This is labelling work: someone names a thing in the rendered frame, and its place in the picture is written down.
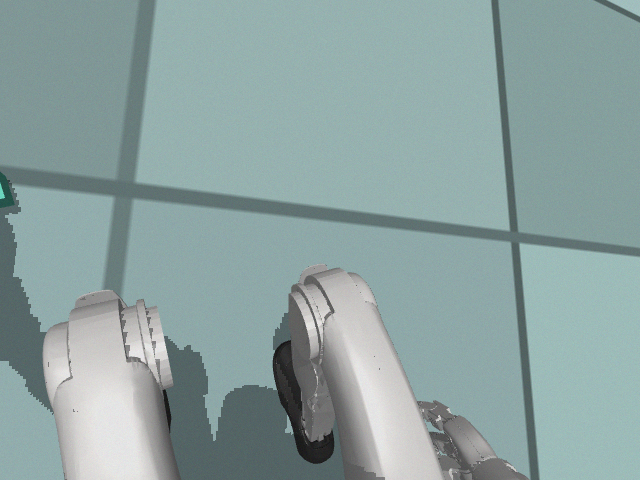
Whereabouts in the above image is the right robot foot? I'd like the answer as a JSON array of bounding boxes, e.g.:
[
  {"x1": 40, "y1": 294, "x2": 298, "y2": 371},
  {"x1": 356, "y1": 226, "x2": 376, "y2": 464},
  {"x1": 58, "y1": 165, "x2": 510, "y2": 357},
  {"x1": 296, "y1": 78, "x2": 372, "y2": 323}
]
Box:
[{"x1": 273, "y1": 340, "x2": 334, "y2": 464}]

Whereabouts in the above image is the small box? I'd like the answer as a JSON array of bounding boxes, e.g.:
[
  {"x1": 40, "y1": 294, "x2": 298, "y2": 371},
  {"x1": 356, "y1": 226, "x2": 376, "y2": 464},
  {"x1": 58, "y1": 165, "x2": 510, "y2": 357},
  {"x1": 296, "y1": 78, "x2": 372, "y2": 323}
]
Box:
[{"x1": 0, "y1": 172, "x2": 15, "y2": 208}]

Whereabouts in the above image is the right robot hand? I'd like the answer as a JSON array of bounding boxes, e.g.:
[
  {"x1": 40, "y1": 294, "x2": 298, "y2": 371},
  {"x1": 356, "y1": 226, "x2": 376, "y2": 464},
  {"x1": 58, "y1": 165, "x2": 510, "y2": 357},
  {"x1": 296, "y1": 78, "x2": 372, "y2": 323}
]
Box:
[{"x1": 417, "y1": 400, "x2": 498, "y2": 480}]

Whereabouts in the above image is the right robot arm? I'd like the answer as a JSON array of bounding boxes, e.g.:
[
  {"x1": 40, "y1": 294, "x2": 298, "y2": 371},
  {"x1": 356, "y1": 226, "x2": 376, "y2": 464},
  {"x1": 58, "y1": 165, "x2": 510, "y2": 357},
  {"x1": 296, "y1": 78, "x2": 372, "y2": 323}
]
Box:
[{"x1": 472, "y1": 458, "x2": 530, "y2": 480}]

